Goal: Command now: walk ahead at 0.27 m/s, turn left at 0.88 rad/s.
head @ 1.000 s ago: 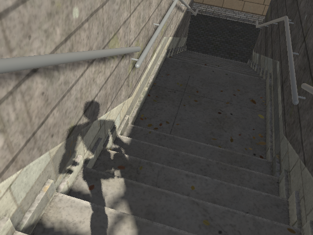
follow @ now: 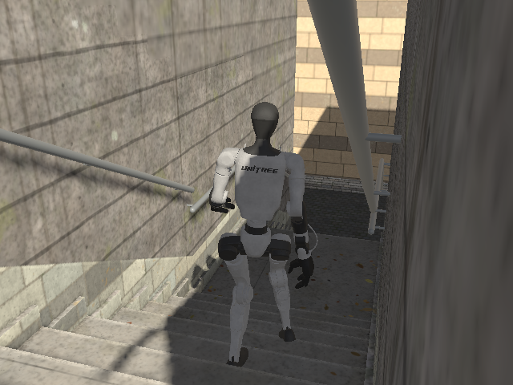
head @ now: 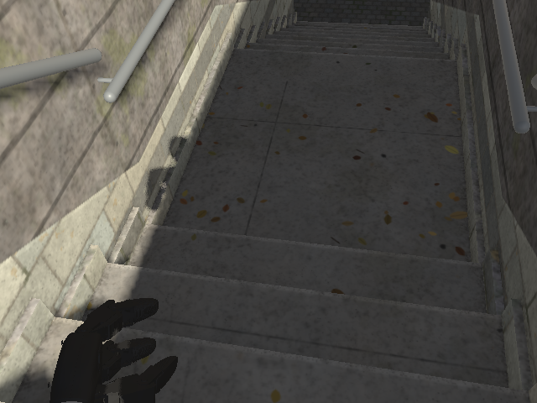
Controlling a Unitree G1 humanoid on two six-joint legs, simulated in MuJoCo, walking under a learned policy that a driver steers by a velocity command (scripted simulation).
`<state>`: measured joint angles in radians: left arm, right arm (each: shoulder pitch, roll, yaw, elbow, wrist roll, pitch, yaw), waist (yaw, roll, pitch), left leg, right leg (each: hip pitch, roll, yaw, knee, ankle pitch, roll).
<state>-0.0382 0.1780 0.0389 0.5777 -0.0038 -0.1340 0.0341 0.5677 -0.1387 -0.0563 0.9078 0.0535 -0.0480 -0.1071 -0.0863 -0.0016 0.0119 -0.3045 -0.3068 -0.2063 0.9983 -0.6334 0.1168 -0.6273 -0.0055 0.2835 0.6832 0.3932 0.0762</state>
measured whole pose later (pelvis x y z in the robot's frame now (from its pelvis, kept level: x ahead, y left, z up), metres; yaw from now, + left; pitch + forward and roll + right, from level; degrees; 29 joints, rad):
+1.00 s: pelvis +0.08 +0.03 -0.11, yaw -25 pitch -3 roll +1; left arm 0.21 0.28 0.04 0.47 -0.02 0.13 0.07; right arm 0.44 -0.29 0.02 0.75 -0.03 0.07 -0.11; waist -0.05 -0.01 0.05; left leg -0.32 0.05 0.07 0.59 -0.22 0.00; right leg -1.02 0.16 0.04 2.47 -0.30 0.16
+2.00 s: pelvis -0.09 +0.06 +0.05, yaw +6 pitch +2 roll -1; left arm 0.24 0.30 0.07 0.79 -0.04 0.09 0.06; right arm 0.16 -0.15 0.00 0.67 -0.02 0.04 -0.01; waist 0.07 -0.05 -0.01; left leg -0.40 -0.02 0.08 0.72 -0.37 0.09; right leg -0.65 0.06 0.18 1.43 -0.30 0.07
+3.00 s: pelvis +0.26 -0.20 -0.15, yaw -16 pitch +0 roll +0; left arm 0.53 0.10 0.01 1.03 0.01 -0.13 0.08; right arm 0.17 -0.23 -0.07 0.71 0.03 -0.03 0.03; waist 0.04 0.07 -0.06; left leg -0.87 0.02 -0.16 0.88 0.54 0.02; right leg -0.09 -0.02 -0.18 0.78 -0.69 -0.03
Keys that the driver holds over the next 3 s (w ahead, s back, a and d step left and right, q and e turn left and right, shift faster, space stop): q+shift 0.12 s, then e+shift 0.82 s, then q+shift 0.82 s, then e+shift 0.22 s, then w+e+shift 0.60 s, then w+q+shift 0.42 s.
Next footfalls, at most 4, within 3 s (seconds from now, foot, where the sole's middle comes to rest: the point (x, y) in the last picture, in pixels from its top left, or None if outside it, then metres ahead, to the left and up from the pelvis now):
0.06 right None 0.21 -0.15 -0.87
0.72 left None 0.23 0.12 -0.87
1.16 right None -0.07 -0.06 -0.71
1.78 left None -0.05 0.14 -0.71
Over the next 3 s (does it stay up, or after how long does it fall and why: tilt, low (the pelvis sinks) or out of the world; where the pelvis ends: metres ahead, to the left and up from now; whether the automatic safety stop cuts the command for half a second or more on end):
stays up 0.26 -0.20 -0.15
